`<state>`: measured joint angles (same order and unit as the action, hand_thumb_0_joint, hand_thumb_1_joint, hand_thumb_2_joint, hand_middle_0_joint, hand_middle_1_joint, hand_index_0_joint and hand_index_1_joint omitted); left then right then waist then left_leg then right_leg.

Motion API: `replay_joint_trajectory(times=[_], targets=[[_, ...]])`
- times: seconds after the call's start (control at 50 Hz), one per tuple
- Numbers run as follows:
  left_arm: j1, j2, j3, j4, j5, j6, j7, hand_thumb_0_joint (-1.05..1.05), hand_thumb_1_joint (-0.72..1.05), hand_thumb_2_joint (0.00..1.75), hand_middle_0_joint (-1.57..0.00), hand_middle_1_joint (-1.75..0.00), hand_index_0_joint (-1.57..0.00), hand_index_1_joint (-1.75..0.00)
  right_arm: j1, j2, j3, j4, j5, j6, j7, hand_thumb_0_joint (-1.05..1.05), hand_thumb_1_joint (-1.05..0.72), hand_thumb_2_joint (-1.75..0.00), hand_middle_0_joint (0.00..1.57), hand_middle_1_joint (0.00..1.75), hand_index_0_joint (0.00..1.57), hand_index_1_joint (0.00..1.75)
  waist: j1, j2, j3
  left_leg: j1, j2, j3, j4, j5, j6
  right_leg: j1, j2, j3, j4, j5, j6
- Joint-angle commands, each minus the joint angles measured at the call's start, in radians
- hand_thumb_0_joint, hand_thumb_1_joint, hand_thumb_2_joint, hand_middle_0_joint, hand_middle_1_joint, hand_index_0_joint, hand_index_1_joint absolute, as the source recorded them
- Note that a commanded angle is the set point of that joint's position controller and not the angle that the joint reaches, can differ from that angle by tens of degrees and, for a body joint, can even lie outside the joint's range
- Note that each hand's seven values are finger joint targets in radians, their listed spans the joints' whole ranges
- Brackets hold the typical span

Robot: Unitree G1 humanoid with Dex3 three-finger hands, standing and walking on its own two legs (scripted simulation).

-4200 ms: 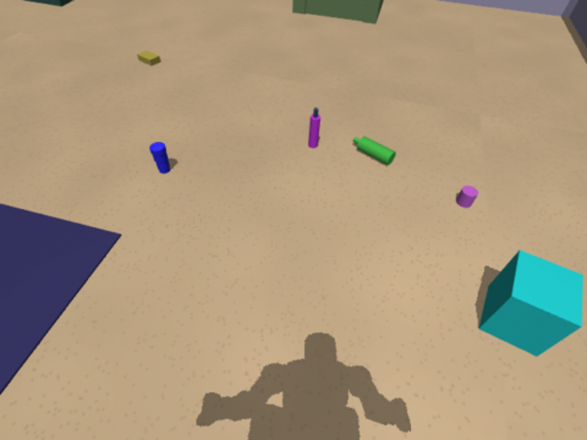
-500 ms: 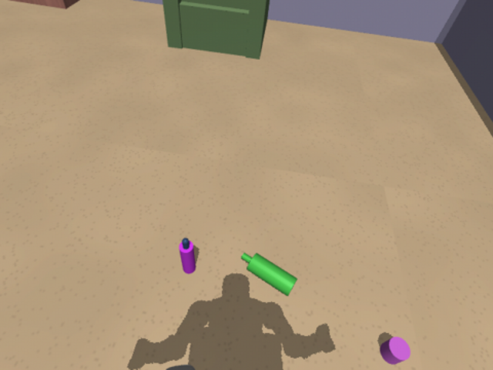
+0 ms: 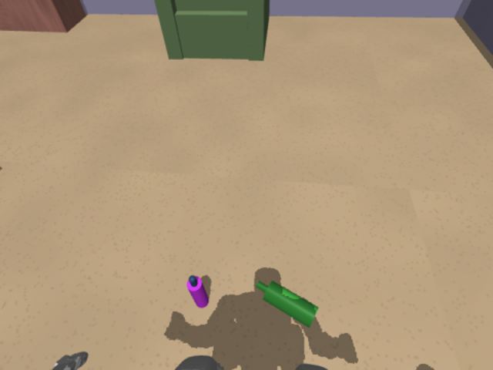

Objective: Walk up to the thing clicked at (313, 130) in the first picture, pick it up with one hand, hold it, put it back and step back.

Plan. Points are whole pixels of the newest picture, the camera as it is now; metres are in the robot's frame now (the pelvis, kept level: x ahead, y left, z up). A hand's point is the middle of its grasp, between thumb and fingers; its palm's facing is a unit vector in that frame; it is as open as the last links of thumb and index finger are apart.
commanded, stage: walk up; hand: left
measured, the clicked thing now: (197, 290) +0.46 +0.22 -0.64
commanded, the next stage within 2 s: stand in 1.50 s
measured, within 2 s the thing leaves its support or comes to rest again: neither
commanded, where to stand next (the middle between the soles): +0.13 +0.02 m, yaw -1 degrees
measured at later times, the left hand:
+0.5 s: hand out of the picture +0.10 +0.28 -0.15, palm faces -0.01 -0.95 -0.32, open 7.3 cm
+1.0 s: hand out of the picture +0.14 +0.27 -0.13, palm faces -0.03 -0.94 -0.33, open 7.3 cm
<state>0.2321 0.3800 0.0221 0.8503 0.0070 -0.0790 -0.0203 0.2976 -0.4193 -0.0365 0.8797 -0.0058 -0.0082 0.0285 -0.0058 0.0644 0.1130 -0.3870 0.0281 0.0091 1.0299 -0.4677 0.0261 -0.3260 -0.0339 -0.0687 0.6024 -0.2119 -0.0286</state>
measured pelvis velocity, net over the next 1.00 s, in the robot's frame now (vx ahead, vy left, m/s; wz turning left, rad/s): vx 0.06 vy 0.02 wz -0.01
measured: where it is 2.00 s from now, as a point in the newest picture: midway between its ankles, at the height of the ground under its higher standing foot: outside the picture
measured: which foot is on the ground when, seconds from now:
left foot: up 0.00-0.14, down 0.16-1.00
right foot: down 0.00-1.00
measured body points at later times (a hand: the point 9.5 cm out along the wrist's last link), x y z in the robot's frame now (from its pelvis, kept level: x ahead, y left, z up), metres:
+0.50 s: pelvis +0.05 +0.03 +0.01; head +0.06 +0.04 +0.46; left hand +0.10 +0.33 -0.13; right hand +0.16 -0.27 -0.11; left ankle +0.09 +0.15 -0.72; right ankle +0.07 -0.11 -0.72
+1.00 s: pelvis +0.06 +0.02 +0.02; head +0.06 +0.02 +0.47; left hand +0.14 +0.32 -0.11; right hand +0.14 -0.28 -0.11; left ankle +0.09 +0.15 -0.72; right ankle +0.07 -0.11 -0.72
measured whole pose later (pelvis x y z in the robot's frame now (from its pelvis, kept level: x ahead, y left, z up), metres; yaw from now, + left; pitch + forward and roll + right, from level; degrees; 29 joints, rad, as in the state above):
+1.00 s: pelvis +0.06 +0.02 +0.02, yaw +0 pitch -3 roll +0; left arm 0.07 0.34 0.00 1.17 0.01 -0.01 -0.01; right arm 0.05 -0.35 0.00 1.18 -0.01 0.00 0.02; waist 0.00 0.01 0.06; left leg -0.16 0.04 0.04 0.34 -0.13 -0.02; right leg -0.12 -0.03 -0.02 0.32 -0.15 0.03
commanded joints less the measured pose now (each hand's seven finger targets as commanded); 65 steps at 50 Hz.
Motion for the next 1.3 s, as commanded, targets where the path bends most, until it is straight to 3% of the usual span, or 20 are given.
replay_joint_trajectory(times=[0.0, 0.06, 0.1, 0.12, 0.14, 0.16, 0.18, 0.2, 0.24, 0.28, 0.32, 0.38, 0.46, 0.5, 0.7, 0.94, 1.0, 1.12, 1.28], targets=[[0.014, 0.275, 0.078, -0.053, 0.011, -0.004, 0.024, 0.0, 0.9, 0.9, -0.2, -0.3, -0.2, -0.3, 0.078, -0.162, -0.054, -0.014, -0.003, -0.017, -0.007, 0.0, -0.9, -0.9, 0.2, 0.3, 0.2, 0.3, 0.009, -0.239, -0.085, -0.025, 0.042, -0.003, -0.171, 0.054, -0.019, 0.028, -0.208, 0.2, -0.242, 0.124, -0.182], [-0.033, 0.268, 0.07, -0.037, 0.005, 0.013, 0.026, 0.0, 0.9, 0.9, -0.2, -0.3, -0.2, -0.3, 0.044, -0.145, -0.048, 0.019, -0.001, -0.019, -0.016, 0.0, -0.9, -0.9, 0.2, 0.3, 0.2, 0.3, 0.008, -0.238, -0.127, 0.119, 0.02, 0.037, -0.319, 0.17, -0.027, -0.041, -0.204, 0.162, -0.15, 0.166, -0.164], [-0.078, 0.248, 0.055, -0.03, -0.005, 0.031, 0.025, 0.0, 0.9, 0.9, -0.2, -0.3, -0.2, -0.3, 0.036, -0.152, -0.053, 0.041, -0.001, -0.025, -0.025, 0.0, -0.9, -0.9, 0.2, 0.3, 0.2, 0.3, -0.02, -0.188, -0.14, 0.223, -0.001, 0.047, -0.417, 0.286, -0.015, -0.117, -0.183, 0.145, -0.081, 0.077, -0.122], [-0.081, 0.226, 0.044, -0.026, -0.009, 0.041, 0.024, 0.0, 0.9, 0.9, -0.2, -0.3, -0.2, -0.3, 0.017, -0.168, -0.057, 0.04, -0.007, -0.029, -0.029, 0.0, -0.9, -0.9, 0.2, 0.3, 0.2, 0.3, -0.019, -0.168, -0.124, 0.247, 0.012, 0.016, -0.454, 0.291, -0.008, -0.167, -0.169, 0.152, -0.06, 0.001, -0.095], [-0.075, 0.191, 0.031, -0.024, -0.014, 0.049, 0.023, 0.0, 0.9, 0.9, -0.2, -0.3, -0.2, -0.3, 0.005, -0.212, -0.063, 0.036, -0.016, -0.035, -0.035, 0.0, -0.9, -0.9, 0.2, 0.3, 0.2, 0.3, -0.022, -0.064, -0.119, 0.241, 0.113, -0.129, -0.564, 0.254, 0.017, -0.205, -0.123, 0.131, 0.004, -0.085, -0.053], [-0.041, 0.174, 0.027, -0.003, -0.028, 0.062, 0.023, 0.0, 0.9, 0.9, -0.2, -0.3, -0.2, -0.3, -0.082, -0.27, -0.064, 0.011, -0.01, -0.043, -0.034, 0.0, -0.9, -0.9, 0.2, 0.3, 0.2, 0.3, 0.022, 0.075, -0.101, 0.062, 0.266, -0.37, -0.707, 0.069, 0.096, -0.104, -0.008, 0.062, 0.099, -0.23, -0.004], [-0.026, 0.224, 0.046, 0.048, -0.025, 0.071, 0.029, 0.0, 0.9, 0.9, -0.2, -0.3, -0.2, -0.3, -0.141, -0.284, -0.062, 0.014, -0.003, -0.037, -0.031, 0.0, -0.9, -0.9, 0.2, 0.3, 0.2, 0.3, 0.026, 0.086, -0.068, -0.073, 0.3, -0.396, -0.741, -0.033, 0.154, 0.023, -0.01, 0.073, 0.174, -0.293, -0.002], [-0.012, 0.22, 0.044, 0.067, -0.021, 0.072, 0.027, 0.0, 0.9, 0.9, -0.2, -0.3, -0.2, -0.3, -0.188, -0.257, -0.051, 0.015, -0.007, -0.035, -0.031, 0.0, -0.9, -0.9, 0.2, 0.3, 0.2, 0.3, 0.048, 0.057, -0.066, -0.082, 0.262, -0.337, -0.726, -0.046, 0.138, 0.053, -0.012, 0.078, 0.136, -0.275, -0.006], [0.005, 0.207, 0.04, 0.115, -0.017, 0.06, 0.024, 0.0, 0.9, 0.9, -0.2, -0.3, -0.2, -0.3, -0.22, -0.213, -0.029, 0.034, -0.002, -0.031, -0.03, 0.0, -0.9, -0.9, 0.2, 0.3, 0.2, 0.3, 0.06, 0.075, -0.085, -0.039, 0.183, -0.216, -0.655, 0.037, 0.066, 0.098, -0.026, 0.08, -0.016, -0.124, -0.01], [-0.04, 0.23, 0.04, 0.131, -0.01, 0.051, 0.023, 0.0, 0.9, 0.9, -0.2, -0.3, -0.2, -0.3, -0.205, -0.185, -0.017, 0.06, 0.004, -0.027, -0.026, 0.0, -0.9, -0.9, 0.2, 0.3, 0.2, 0.3, 0.036, 0.055, -0.113, -0.002, 0.14, -0.166, -0.613, 0.075, 0.026, 0.109, -0.056, 0.143, -0.097, -0.082, -0.021], [-0.096, 0.224, 0.028, 0.141, -0.009, 0.05, 0.02, 0.0, 0.9, 0.9, -0.2, -0.3, -0.2, -0.3, -0.211, -0.185, -0.015, 0.084, 0.004, -0.022, -0.025, 0.0, -0.9, -0.9, 0.2, 0.3, 0.2, 0.3, 0.008, 0.049, -0.09, 0.042, 0.126, -0.164, -0.657, -0.007, 0.015, 0.052, -0.066, 0.155, -0.135, -0.134, -0.023], [-0.097, 0.206, 0.018, 0.179, -0.018, 0.045, 0.019, 0.0, 0.9, 0.9, -0.2, -0.3, -0.2, -0.3, -0.251, -0.181, -0.005, 0.111, 0.004, -0.03, -0.025, 0.0, -0.9, -0.9, 0.2, 0.3, 0.2, 0.3, 0.026, 0.04, -0.121, 0.103, 0.138, -0.163, -0.667, 0.129, 0.019, 0.096, -0.059, 0.128, -0.152, -0.028, -0.009], [-0.134, 0.211, 0.013, 0.215, -0.019, 0.039, 0.021, 0.0, 0.9, 0.9, -0.2, -0.3, -0.2, -0.3, -0.272, -0.17, 0.0, 0.146, 0.015, -0.032, -0.029, 0.0, -0.9, -0.9, 0.2, 0.3, 0.2, 0.3, 0.01, -0.019, -0.158, 0.208, 0.122, -0.107, -0.632, 0.354, 0.008, 0.115, -0.089, 0.142, -0.209, 0.123, -0.001], [-0.15, 0.204, 0.011, 0.229, -0.02, 0.039, 0.022, 0.0, 0.9, 0.9, -0.2, -0.3, -0.2, -0.3, -0.284, -0.166, -0.002, 0.164, 0.017, -0.029, -0.03, 0.0, -0.9, -0.9, 0.2, 0.3, 0.2, 0.3, 0.006, -0.039, -0.17, 0.241, 0.119, -0.092, -0.639, 0.401, 0.006, 0.124, -0.097, 0.139, -0.231, 0.159, 0.005], [-0.187, 0.184, 0.01, 0.277, -0.01, 0.046, 0.022, 0.0, 0.9, 0.9, -0.2, -0.3, -0.2, -0.3, -0.346, -0.144, 0.001, 0.217, 0.013, -0.018, -0.024, 0.0, -0.9, -0.9, 0.2, 0.3, 0.2, 0.3, 0.014, -0.085, -0.142, 0.276, 0.113, -0.073, -0.724, 0.361, -0.009, 0.149, -0.108, 0.137, -0.333, 0.111, 0.024], [-0.204, 0.182, 0.022, 0.265, -0.003, 0.052, 0.019, 0.0, 0.9, 0.9, -0.2, -0.3, -0.2, -0.3, -0.323, -0.142, -0.001, 0.232, 0.004, -0.022, -0.023, 0.0, -0.9, -0.9, 0.2, 0.3, 0.2, 0.3, 0.009, -0.06, -0.15, 0.26, 0.113, -0.072, -0.758, 0.322, -0.017, 0.19, -0.104, 0.135, -0.355, 0.069, 0.021], [-0.208, 0.183, 0.025, 0.262, -0.003, 0.054, 0.019, 0.0, 0.9, 0.9, -0.2, -0.3, -0.2, -0.3, -0.314, -0.144, -0.001, 0.236, 0.003, -0.021, -0.024, 0.0, -0.9, -0.9, 0.2, 0.3, 0.2, 0.3, 0.007, -0.056, -0.128, 0.233, 0.108, -0.08, -0.777, 0.264, -0.021, 0.184, -0.101, 0.138, -0.355, 0.043, 0.021], [-0.205, 0.177, 0.029, 0.256, -0.002, 0.055, 0.018, 0.0, 0.9, 0.9, -0.2, -0.3, -0.2, -0.3, -0.287, -0.144, -0.002, 0.236, 0.001, -0.025, -0.026, 0.0, -0.9, -0.9, 0.2, 0.3, 0.2, 0.3, 0.004, -0.05, -0.162, 0.248, 0.115, -0.077, -0.763, 0.334, -0.017, 0.213, -0.1, 0.131, -0.342, 0.086, 0.018], [-0.194, 0.168, 0.027, 0.258, -0.004, 0.059, 0.019, 0.0, 0.9, 0.9, -0.2, -0.3, -0.2, -0.3, -0.277, -0.147, -0.005, 0.235, 0.001, -0.023, -0.029, 0.0, -0.9, -0.9, 0.2, 0.3, 0.2, 0.3, 0.004, -0.055, -0.141, 0.252, 0.116, -0.084, -0.768, 0.318, -0.013, 0.187, -0.095, 0.129, -0.342, 0.073, 0.02]])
